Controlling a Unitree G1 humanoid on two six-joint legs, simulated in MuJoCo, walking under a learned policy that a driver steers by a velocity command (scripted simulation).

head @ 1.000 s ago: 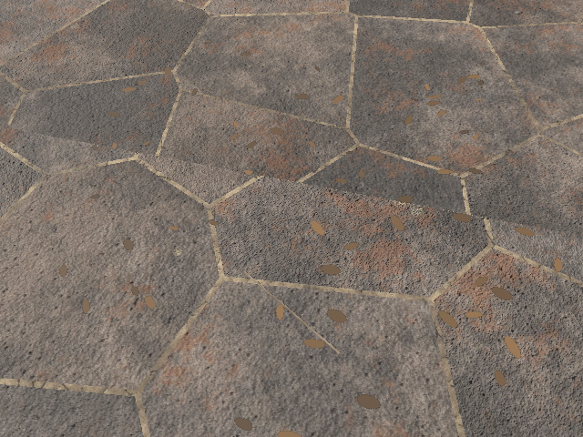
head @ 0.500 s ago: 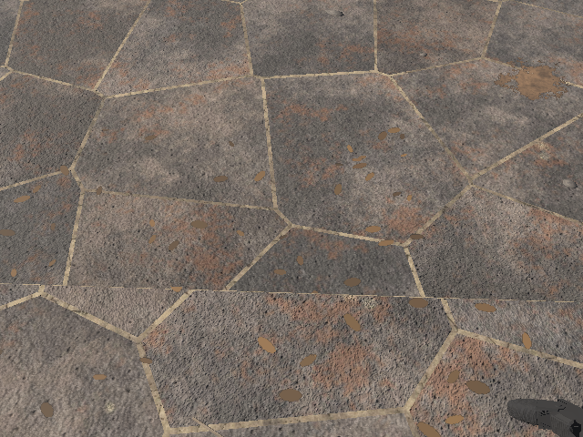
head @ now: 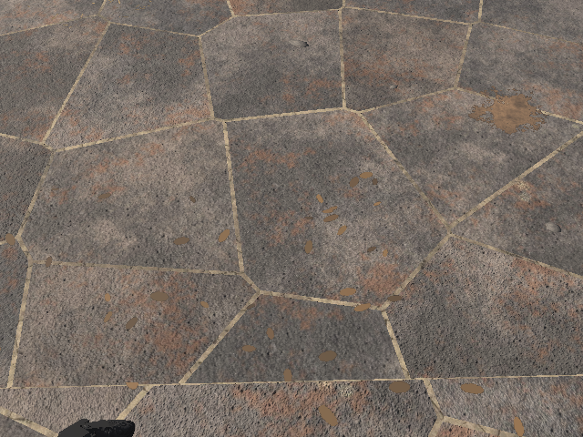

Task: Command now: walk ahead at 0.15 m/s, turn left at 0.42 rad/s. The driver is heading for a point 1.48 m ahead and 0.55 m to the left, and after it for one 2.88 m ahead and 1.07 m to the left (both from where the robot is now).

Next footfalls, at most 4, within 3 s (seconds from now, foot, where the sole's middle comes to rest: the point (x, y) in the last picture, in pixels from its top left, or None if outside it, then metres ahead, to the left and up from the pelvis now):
0.26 left None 0.11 0.15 -0.78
0.76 right None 0.21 -0.05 -0.78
1.20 left None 0.39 0.33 -0.78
1.80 right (192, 332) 0.82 0.28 -0.92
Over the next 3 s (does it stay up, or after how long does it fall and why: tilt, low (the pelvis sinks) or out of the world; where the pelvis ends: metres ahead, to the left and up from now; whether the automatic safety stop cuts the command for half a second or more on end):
stays up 1.27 0.58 -0.14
